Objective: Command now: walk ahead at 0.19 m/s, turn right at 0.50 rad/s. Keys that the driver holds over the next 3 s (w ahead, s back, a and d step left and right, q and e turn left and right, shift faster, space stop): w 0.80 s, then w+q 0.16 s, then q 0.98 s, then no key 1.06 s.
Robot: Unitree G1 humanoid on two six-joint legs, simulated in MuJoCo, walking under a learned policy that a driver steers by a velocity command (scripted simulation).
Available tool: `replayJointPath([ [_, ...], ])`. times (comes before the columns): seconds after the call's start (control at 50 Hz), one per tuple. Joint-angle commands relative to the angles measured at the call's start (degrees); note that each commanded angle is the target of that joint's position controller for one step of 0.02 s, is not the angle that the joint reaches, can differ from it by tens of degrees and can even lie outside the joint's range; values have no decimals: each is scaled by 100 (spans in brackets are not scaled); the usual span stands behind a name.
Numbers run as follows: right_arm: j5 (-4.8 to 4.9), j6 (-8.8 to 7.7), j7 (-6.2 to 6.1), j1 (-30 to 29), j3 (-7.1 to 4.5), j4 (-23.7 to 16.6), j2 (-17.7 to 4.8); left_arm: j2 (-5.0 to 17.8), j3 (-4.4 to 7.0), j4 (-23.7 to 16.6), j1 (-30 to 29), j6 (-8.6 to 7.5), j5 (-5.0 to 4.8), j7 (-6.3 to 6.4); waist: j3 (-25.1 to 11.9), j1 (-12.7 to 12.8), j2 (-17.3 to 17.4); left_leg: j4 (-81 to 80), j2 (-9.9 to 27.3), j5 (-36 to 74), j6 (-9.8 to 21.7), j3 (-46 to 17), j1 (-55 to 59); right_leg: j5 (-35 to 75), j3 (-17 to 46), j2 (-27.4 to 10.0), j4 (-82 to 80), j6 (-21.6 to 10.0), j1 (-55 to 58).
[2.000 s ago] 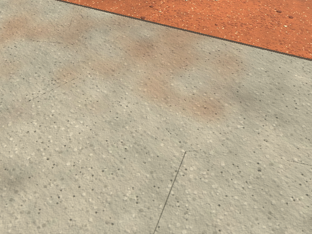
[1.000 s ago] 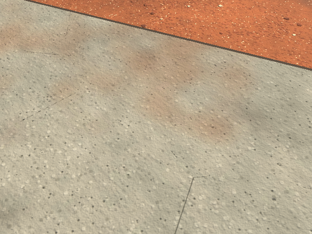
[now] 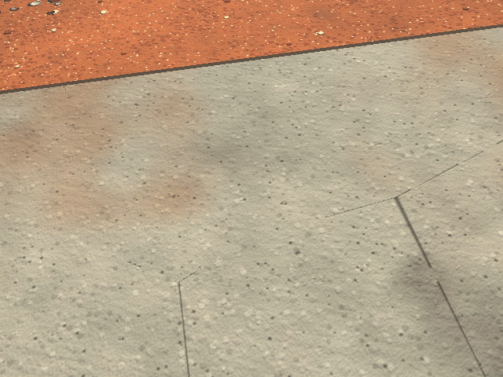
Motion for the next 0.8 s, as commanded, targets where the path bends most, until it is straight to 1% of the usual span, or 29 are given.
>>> replayJointPath([
  [0.02, -24, -84, 62, -247, -112, -403, -490, 855, 187, -235, 324, -121, 55, 0, -169, 189, -995, -510, 3, 189, -57, -12, -876, -1632, 1973, -1441, -1310, -872, 759],
  [0.08, -19, -216, 90, -435, -58, -428, -347, 871, 168, -113, 613, -243, 88, 11, -120, 294, -867, -1143, 15, 346, -28, 20, -748, -1381, 1973, -1492, -1341, -889, 830],
  [0.12, -8, -298, 110, -546, -23, -460, -287, 881, 154, -39, 741, -317, 97, 11, -112, 350, -843, -1535, -5, 374, 39, 59, -550, -1300, 1952, -1508, -1314, -899, 779],
  [0.2, 41, -407, 124, -719, 7, -564, -303, 943, 151, 36, 862, -413, 106, -13, 19, 396, -827, -2125, -90, 187, 228, 153, -70, -1453, 2052, -1573, -1211, -924, 459],
  [0.22, 56, -434, 118, -697, 14, -584, -299, 956, 151, 43, 853, -431, 101, -20, 53, 364, -813, -2279, -118, 151, 292, 180, 146, -1451, 2076, -1588, -1168, -914, 322],
  [0.24, 72, -464, 104, -585, 23, -576, -282, 960, 150, 42, 799, -447, 88, -27, 76, 278, -789, -2498, -156, 184, 362, 214, 506, -1388, 2061, -1576, -1100, -873, 104],
  [0.26, 79, -500, 80, -312, 32, -505, -238, 957, 145, 28, 673, -454, 59, -29, 81, 80, -709, -2888, -212, 380, 433, 278, 1116, -1294, 1967, -1497, -947, -776, -243],
  [0.28, 63, -549, 41, 123, 28, -361, -214, 903, 126, 17, 564, -460, 26, -19, 30, -178, -566, -3353, -301, 635, 484, 331, 1960, -1156, 1823, -1314, -638, -632, -692],
  [0.3, 39, -623, -22, 689, -16, -190, -349, 678, 58, -10, 504, -500, 34, -2, -168, -435, -308, -3560, -116, 491, 531, 12, 2975, -939, 1576, -1014, -33, -446, -1263],
  [0.32, -61, -698, -101, 1452, -100, -106, -810, 215, -80, -174, 327, -566, 40, -7, -532, -787, 652, -4327, 1128, -797, 750, -1493, 3716, -1007, 756, -425, 1652, -164, -1768],
  [0.34, -10, -667, -93, 1724, -268, 42, -1488, 289, -61, -302, 402, -584, 16, -4, -396, -658, 1409, -5096, 2027, -2251, 1343, -3668, 3784, -1968, 115, 262, 2841, -60, -2955],
  [0.36, 32, -638, -48, 1463, -207, 25, -1087, 682, 27, -201, 468, -537, 148, 5, 58, -391, 555, -4998, 2056, -2546, 1520, -3649, 3268, -1819, 388, -146, 3638, -111, -3173],
  [0.38, 83, -654, 6, 1048, -99, -90, -697, 647, 25, -110, 453, -537, 161, -74, 278, -188, 186, -4965, 1737, -2154, 1448, -3100, 2949, -1298, 405, -372, 3819, -114, -3150],
  [0.4, 82, -679, 34, 795, -38, -141, -474, 574, 8, -46, 469, -535, 142, -139, 274, -55, 96, -5043, 1442, -1475, 1319, -2510, 2772, -910, 291, -545, 3758, -42, -3013],
  [0.42, 82, -717, 24, 730, 1, -142, -378, 538, 4, -25, 418, -516, 168, -184, 194, -9, 161, -5103, 1230, -778, 1233, -2058, 2741, -624, 133, -674, 3712, 44, -2917],
  [0.44, 81, -765, 21, 777, 21, -96, -331, 493, -20, 16, 386, -489, 215, -213, 99, -31, 223, -5095, 1046, 77, 1195, -1662, 2738, -371, -5, -718, 3772, 137, -2838],
  [0.46, 103, -804, 31, 906, 23, -12, -342, 438, -40, 8, 331, -469, 234, -232, 18, -31, 242, -5063, 954, 834, 1211, -1395, 2778, -210, -112, -746, 3835, 208, -2847],
  [0.5, 166, -854, 49, 1198, 24, 167, -335, 377, -68, -96, 16, -438, 235, -246, -10, -62, 212, -5017, 893, 2070, 1289, -1022, 2905, -11, -300, -835, 3804, 346, -3076],
  [0.52, 187, -858, 51, 1328, 35, 245, -308, 344, -88, -168, -200, -425, 235, -250, 7, -100, 189, -5015, 858, 2481, 1318, -870, 2946, 77, -390, -866, 3697, 409, -3187],
  [0.58, 184, -842, 41, 1504, 66, 410, -264, 193, -181, -423, -918, -413, 211, -271, 126, -213, 213, -5024, 673, 3209, 1301, -460, 2837, 440, -646, -854, 2823, 517, -3115],
  [0.62, 169, -840, 29, 1584, 64, 496, -317, 100, -247, -539, -1287, -417, 169, -287, 189, -290, 286, -5045, 642, 3371, 1258, -306, 2729, 740, -757, -791, 2072, 480, -2750],
  [0.64, 163, -841, 19, 1626, 57, 540, -364, 108, -259, -583, -1422, -420, 152, -285, 220, -309, 302, -5056, 689, 3427, 1245, -288, 2735, 822, -789, -751, 1750, 433, -2562],
  [0.68, 156, -832, -1, 1677, 48, 629, -447, 185, -251, -622, -1516, -422, 144, -254, 252, -276, 308, -5004, 861, 3730, 1218, -292, 2876, 829, -829, -660, 1319, 279, -2213],
  [0.7, 155, -824, -15, 1653, 45, 665, -475, 234, -235, -611, -1463, -429, 146, -227, 236, -210, 298, -4872, 945, 4095, 1188, -276, 2996, 762, -826, -609, 1182, 180, -2030],
  [0.72, 152, -816, -31, 1577, 42, 683, -518, 292, -208, -554, -1276, -438, 152, -190, 137, -82, 304, -4579, 985, 4804, 1128, -218, 3120, 608, -837, -505, 1071, 72, -1726],
  [0.74, 134, -799, -47, 1513, 30, 701, -579, 388, -162, -426, -888, -455, 160, -142, -99, 106, 334, -4065, 983, 5585, 1048, -157, 3244, 400, -855, -351, 986, -35, -1255],
  [0.76, 123, -759, -54, 1461, 21, 720, -626, 500, -99, -187, -189, -491, 165, -91, -498, 408, 276, -3194, 889, 6024, 971, -56, 3255, 343, -902, -181, 743, -166, -481],
  [0.78, 147, -730, -60, 1451, 33, 713, -611, 661, -20, 95, 685, -550, 230, -28, -994, 770, 136, -2037, 693, 5419, 883, 101, 2674, 463, -738, -349, 547, -319, 780],
  [0.8, 148, -719, -51, 1587, 114, 526, -312, 1141, 99, 220, 1583, -579, 351, 50, -1780, 961, -636, -215, 336, 3056, 824, 340, 1582, -329, 829, -1802, 507, -559, 2123],
])
Next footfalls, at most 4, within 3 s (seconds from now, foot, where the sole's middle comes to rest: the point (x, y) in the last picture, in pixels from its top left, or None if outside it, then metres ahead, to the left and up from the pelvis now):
0.30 left None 0.16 0.13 -0.78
0.78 right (319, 373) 0.47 -0.09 -0.78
1.30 left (266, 298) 0.68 0.04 -0.78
1.82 right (338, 291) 0.70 -0.16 -0.78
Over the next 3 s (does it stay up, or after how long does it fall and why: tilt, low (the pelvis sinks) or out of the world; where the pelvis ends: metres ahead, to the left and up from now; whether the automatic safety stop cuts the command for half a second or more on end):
stays up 0.59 -0.09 0.00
